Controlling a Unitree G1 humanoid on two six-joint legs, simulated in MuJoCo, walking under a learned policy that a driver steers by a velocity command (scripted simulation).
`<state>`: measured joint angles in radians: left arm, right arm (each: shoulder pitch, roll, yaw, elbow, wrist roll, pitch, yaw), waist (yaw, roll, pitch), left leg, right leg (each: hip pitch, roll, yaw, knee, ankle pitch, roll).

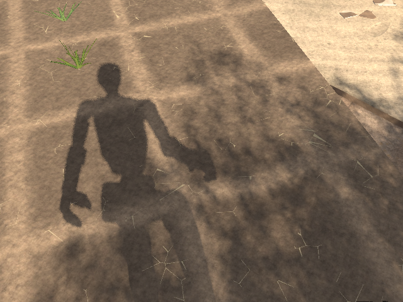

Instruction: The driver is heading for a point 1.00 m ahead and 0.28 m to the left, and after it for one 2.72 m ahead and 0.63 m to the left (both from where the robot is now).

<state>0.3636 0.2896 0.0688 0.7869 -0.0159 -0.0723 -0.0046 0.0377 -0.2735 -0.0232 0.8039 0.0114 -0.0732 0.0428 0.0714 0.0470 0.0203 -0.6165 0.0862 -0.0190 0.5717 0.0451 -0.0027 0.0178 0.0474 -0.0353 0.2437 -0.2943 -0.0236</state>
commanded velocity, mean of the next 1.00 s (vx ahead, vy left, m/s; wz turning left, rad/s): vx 0.50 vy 0.00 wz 0.08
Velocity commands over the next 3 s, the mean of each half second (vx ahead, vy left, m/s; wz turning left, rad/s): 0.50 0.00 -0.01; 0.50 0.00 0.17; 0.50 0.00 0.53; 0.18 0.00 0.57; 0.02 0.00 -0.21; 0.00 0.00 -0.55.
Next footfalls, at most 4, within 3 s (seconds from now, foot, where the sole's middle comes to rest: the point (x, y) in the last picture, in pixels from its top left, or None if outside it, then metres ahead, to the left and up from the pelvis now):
0.08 left None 0.23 0.13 -0.78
0.62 right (254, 281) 0.55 -0.09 -0.78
1.16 left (181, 205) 0.82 0.18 -0.78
1.64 right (206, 139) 1.16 0.11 -0.78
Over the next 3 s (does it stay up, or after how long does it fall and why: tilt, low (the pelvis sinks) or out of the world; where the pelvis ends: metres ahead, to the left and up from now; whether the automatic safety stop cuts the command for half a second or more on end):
stays up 1.02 0.18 0.00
